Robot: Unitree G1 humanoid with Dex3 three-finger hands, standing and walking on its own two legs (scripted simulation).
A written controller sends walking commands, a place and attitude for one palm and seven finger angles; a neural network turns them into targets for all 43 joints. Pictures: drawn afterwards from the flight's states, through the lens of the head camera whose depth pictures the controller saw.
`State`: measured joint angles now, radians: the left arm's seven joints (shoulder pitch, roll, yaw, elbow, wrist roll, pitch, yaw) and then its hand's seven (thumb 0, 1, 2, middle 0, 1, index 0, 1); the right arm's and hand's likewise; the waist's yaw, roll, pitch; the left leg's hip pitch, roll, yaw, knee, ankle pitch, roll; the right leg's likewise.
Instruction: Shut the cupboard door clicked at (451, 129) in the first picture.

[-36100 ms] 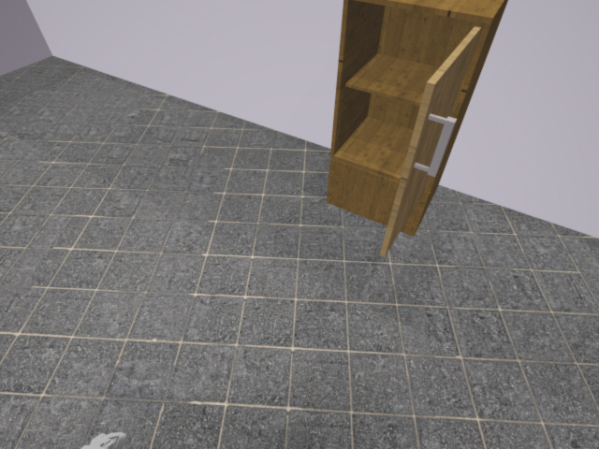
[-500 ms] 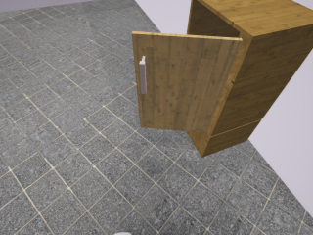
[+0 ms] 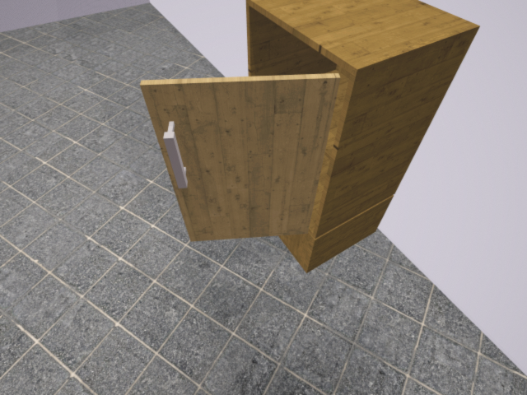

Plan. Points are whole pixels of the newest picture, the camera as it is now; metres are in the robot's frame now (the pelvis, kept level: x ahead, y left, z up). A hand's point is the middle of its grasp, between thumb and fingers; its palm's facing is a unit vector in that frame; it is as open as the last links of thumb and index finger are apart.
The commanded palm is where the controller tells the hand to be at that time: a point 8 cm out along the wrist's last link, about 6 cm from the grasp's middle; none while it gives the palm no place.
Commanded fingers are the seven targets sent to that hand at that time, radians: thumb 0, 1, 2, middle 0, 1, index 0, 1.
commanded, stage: take the last steps up to it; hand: left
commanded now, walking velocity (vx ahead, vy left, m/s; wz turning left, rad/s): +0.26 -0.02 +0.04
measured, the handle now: (177, 156) +0.62 +0.21 -0.05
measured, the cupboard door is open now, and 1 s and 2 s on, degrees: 63 63 63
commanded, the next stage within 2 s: come to a stop and stand still in 0.30 s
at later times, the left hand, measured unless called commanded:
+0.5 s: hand out of the picture +0.12 +0.13 -0.20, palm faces +0.12 -0.99 -0.12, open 7.4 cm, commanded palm none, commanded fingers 0.00 0.90 0.90 -0.20 -0.30 -0.20 -0.30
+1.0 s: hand (204, 380) +0.18 +0.11 -0.16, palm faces +0.07 -0.97 -0.24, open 7.4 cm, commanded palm none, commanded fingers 0.00 0.90 0.90 -0.20 -0.30 -0.20 -0.30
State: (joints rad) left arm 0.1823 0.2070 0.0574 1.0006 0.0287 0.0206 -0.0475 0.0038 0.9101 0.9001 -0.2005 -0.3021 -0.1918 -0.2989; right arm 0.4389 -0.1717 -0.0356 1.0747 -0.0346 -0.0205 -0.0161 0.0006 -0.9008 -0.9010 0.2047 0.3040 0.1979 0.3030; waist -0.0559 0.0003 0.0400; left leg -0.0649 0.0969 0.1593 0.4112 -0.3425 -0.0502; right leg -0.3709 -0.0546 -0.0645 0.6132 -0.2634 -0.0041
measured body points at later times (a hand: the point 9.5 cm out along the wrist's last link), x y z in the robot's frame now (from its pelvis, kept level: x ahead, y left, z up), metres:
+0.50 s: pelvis +0.16 -0.02 -0.01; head +0.18 +0.01 +0.44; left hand +0.11 +0.19 -0.18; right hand +0.27 -0.23 -0.15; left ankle +0.22 +0.07 -0.74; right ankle +0.07 -0.12 -0.72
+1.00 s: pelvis +0.16 -0.08 +0.00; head +0.18 -0.10 +0.45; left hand +0.18 +0.16 -0.14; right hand +0.22 -0.33 -0.16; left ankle +0.13 +0.05 -0.68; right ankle +0.16 -0.19 -0.74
